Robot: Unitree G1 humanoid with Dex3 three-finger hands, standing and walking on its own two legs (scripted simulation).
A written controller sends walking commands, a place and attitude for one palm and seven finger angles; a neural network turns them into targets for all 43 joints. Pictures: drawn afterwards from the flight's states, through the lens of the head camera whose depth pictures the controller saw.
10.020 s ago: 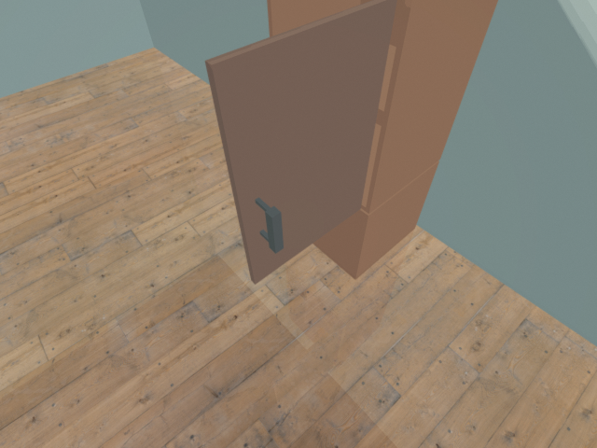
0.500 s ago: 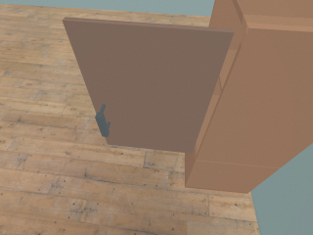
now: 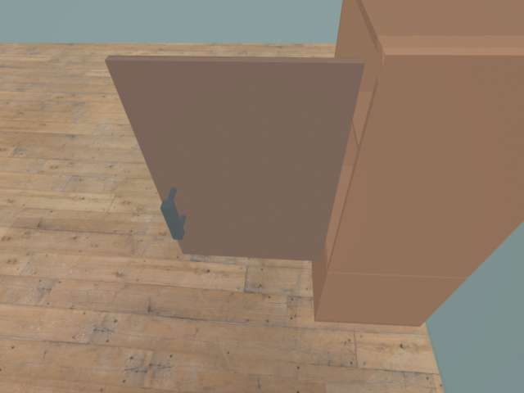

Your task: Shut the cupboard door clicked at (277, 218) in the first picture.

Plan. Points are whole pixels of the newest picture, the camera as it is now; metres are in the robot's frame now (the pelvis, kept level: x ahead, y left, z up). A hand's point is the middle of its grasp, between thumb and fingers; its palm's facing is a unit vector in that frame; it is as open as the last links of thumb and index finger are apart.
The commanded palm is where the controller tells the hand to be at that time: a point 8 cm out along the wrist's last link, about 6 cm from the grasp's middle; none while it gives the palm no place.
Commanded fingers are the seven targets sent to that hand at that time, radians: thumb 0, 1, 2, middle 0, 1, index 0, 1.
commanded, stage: come to a stop and stand still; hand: left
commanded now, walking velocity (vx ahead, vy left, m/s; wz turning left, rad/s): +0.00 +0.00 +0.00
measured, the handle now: (175, 213) +0.51 +0.24 -0.11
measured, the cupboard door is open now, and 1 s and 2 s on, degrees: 89 89 89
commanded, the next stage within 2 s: look again from close up in 0.10 s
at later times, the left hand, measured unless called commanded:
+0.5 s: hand out of the picture +0.03 +0.18 -0.17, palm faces -0.01 -0.98 -0.22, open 7.4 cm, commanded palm none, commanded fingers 0.00 0.90 0.90 -0.20 -0.30 -0.20 -0.30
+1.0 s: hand out of the picture +0.04 +0.17 -0.17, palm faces +0.02 -0.98 -0.22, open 7.4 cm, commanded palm none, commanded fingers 0.00 0.90 0.90 -0.20 -0.30 -0.20 -0.30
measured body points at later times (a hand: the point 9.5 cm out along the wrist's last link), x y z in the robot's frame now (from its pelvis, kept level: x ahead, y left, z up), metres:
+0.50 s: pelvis +0.01 +0.00 +0.00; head +0.04 -0.01 +0.45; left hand +0.03 +0.23 -0.15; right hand +0.00 -0.22 -0.16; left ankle -0.02 +0.11 -0.74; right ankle +0.00 -0.10 -0.74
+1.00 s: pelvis +0.03 -0.01 +0.00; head +0.05 -0.02 +0.45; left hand +0.04 +0.22 -0.15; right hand +0.04 -0.23 -0.16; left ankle -0.02 +0.11 -0.74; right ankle +0.00 -0.10 -0.74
